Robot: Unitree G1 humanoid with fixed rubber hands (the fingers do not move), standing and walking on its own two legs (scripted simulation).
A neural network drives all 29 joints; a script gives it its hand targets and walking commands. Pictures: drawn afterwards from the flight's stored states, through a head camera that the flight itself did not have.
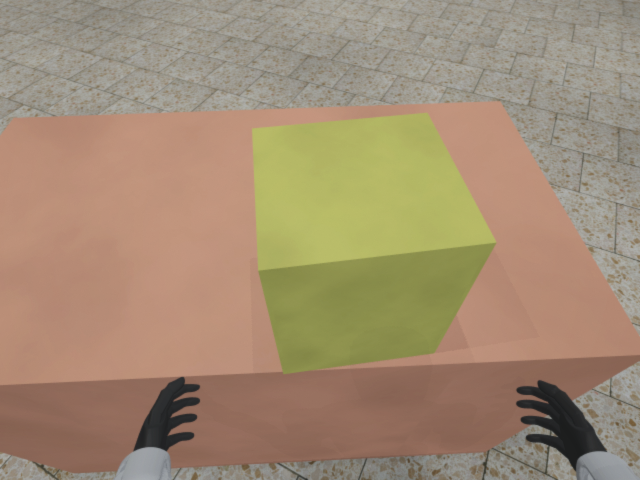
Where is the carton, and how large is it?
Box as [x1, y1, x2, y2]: [252, 113, 496, 373]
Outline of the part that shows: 427,113 252,128 258,271 283,373 434,352 496,242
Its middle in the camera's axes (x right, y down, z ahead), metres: +0.04 +0.01 +0.49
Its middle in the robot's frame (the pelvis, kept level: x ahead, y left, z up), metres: +0.39 -0.03 +0.07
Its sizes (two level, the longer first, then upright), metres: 0.210 0.200 0.250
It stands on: a pedestal, 0.70 m high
